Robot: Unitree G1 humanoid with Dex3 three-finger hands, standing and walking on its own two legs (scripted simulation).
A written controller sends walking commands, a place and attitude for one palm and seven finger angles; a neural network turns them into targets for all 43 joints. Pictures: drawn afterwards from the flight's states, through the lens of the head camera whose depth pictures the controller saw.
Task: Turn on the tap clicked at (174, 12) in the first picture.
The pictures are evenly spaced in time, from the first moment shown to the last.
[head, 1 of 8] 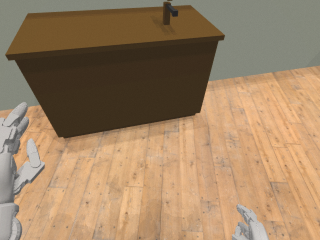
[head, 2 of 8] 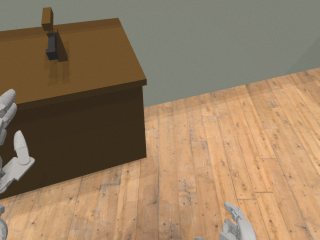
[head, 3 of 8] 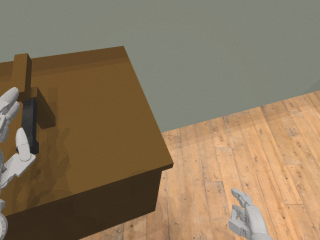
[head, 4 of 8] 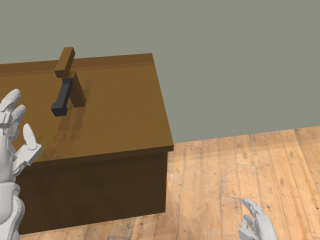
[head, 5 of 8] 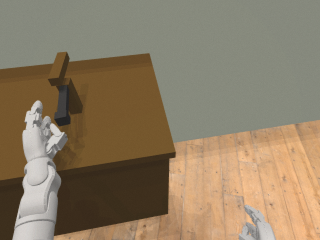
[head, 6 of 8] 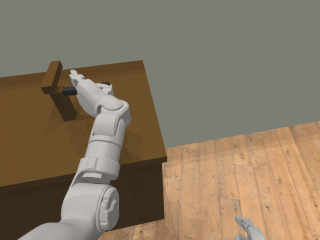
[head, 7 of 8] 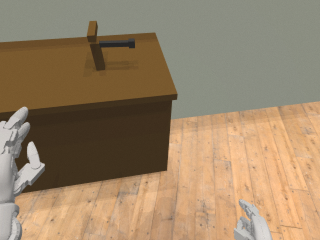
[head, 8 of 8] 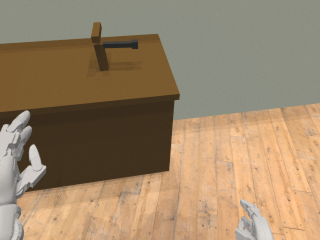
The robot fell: no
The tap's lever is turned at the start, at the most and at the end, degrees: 0 85 85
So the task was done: yes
